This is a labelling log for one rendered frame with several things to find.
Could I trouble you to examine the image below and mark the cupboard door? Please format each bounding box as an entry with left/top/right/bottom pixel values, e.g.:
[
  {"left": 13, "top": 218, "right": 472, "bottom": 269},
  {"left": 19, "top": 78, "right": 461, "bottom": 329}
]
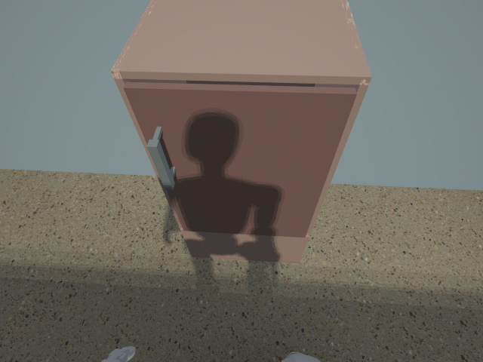
[{"left": 124, "top": 82, "right": 357, "bottom": 238}]

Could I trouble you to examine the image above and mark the handle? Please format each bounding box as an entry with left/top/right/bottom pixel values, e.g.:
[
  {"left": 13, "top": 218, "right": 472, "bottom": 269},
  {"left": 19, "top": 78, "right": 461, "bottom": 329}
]
[{"left": 147, "top": 127, "right": 176, "bottom": 190}]

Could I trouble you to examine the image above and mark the robot left hand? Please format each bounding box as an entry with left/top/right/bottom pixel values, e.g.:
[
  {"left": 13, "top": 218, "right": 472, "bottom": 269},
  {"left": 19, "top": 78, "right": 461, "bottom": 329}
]
[{"left": 101, "top": 346, "right": 136, "bottom": 362}]

